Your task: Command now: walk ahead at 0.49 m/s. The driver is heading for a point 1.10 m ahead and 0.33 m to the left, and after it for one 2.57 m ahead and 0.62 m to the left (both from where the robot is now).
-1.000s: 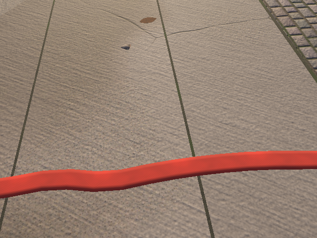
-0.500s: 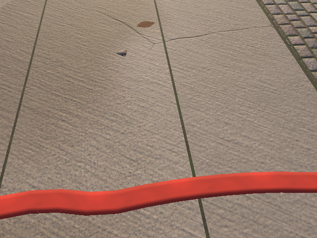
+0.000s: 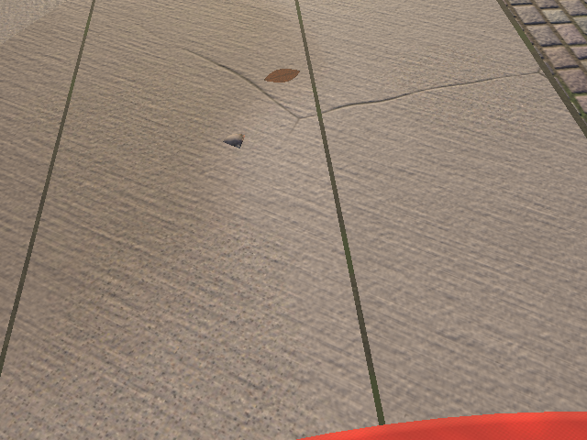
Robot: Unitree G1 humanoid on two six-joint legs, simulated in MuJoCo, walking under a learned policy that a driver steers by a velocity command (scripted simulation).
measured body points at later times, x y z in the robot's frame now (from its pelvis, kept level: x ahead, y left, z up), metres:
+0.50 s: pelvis +0.28 +0.05 -0.01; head +0.31 +0.06 +0.44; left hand +0.23 +0.30 -0.16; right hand +0.42 -0.19 -0.13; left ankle +0.35 +0.12 -0.73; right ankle +0.12 -0.05 -0.64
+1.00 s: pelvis +0.54 +0.04 -0.01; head +0.58 +0.03 +0.44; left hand +0.70 +0.31 -0.09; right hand +0.57 -0.23 -0.15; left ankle +0.37 +0.11 -0.69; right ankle +0.65 -0.04 -0.73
